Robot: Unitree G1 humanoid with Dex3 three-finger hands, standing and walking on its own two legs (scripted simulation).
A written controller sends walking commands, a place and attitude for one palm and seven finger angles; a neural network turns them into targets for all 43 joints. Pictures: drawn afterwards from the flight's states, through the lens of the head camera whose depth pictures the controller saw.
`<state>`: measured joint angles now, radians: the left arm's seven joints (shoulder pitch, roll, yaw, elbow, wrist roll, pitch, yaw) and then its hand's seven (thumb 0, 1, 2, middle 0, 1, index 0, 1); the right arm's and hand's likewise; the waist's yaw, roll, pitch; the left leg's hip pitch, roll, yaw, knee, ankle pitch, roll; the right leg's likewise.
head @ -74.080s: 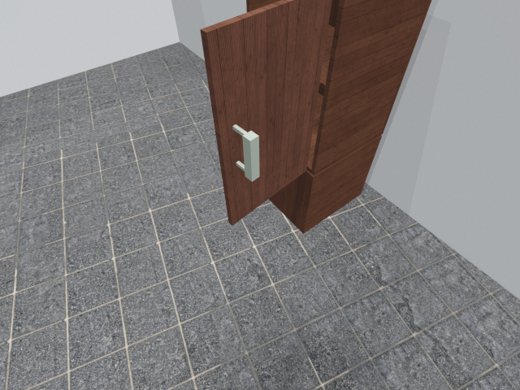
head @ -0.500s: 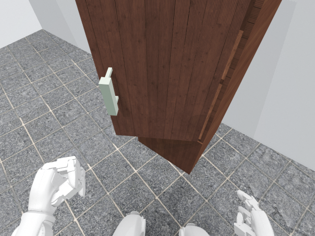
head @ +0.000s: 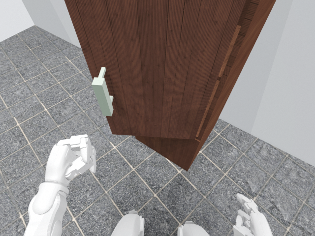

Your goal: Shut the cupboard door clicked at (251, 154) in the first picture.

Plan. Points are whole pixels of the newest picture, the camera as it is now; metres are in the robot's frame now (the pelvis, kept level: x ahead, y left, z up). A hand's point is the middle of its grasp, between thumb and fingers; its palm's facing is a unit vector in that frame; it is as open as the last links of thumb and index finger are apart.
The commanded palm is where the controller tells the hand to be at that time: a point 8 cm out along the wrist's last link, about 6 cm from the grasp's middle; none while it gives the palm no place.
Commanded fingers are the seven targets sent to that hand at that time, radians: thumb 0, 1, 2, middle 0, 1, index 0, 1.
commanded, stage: bring the fist close to the handle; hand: left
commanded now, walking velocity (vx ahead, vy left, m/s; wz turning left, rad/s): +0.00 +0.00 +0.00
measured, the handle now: (105, 92) +0.49 +0.18 +0.05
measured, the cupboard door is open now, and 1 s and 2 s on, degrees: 31 31 19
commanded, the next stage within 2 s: push the door shut along its arc in 0.98 s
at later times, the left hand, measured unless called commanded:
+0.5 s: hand (107, 131) +0.36 +0.15 +0.05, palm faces -0.02 -1.00 -0.02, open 3.1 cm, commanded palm +0.34 +0.20 +0.06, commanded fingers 0.00 0.90 0.90 -1.30 -1.50 -1.30 -1.50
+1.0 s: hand (106, 130) +0.36 +0.15 +0.05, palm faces +0.01 -1.00 -0.01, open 3.1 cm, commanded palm +0.34 +0.20 +0.06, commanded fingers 0.00 0.90 0.90 -1.30 -1.50 -1.30 -1.50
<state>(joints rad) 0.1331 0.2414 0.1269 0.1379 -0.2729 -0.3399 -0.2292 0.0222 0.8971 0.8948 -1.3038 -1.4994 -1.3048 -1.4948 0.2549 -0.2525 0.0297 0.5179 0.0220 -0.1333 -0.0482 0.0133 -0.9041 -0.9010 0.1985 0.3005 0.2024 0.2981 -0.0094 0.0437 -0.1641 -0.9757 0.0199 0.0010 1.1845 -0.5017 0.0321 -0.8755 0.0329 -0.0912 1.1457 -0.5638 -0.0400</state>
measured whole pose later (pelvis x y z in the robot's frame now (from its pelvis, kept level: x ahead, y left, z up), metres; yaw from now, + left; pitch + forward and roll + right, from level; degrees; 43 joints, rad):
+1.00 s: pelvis -0.01 +0.00 +0.01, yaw +0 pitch +17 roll -1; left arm -0.29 0.22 0.15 0.62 -0.20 -0.47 -0.13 0.02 0.90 0.90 -1.30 -1.50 -1.31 -1.50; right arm 0.28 -0.26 0.00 0.60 0.02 -0.02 -0.01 0.01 -0.91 -0.90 0.20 0.30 0.20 0.30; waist -0.04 0.03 -0.14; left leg -0.95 0.02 0.02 1.11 -0.46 0.03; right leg -0.87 0.03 -0.07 1.10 -0.53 -0.04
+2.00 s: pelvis -0.03 +0.02 -0.02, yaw +0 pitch +23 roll -4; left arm -0.93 0.40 0.16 1.17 -0.15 -0.43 -0.29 0.02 0.90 0.89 -1.32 -1.50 -1.34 -1.49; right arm 0.34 -0.28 0.02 0.67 0.01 -0.04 0.00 0.01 -0.91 -0.90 0.20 0.30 0.20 0.30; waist -0.13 0.04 -0.15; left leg -1.20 0.01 0.00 1.24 -0.45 0.06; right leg -1.09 0.02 -0.10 1.20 -0.52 -0.02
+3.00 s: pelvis -0.03 +0.00 -0.05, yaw -2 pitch +30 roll -6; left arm -1.34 0.54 0.14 1.33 -0.07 -0.23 -0.43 0.00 0.90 0.98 -1.30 -1.50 -1.31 -1.49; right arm 0.33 -0.29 0.04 0.71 -0.02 -0.09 -0.02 0.00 -0.91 -0.90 0.20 0.30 0.20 0.30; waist -0.24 0.05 -0.13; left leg -1.40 0.04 -0.04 1.36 -0.49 0.03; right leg -1.28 0.06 -0.13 1.30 -0.55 -0.05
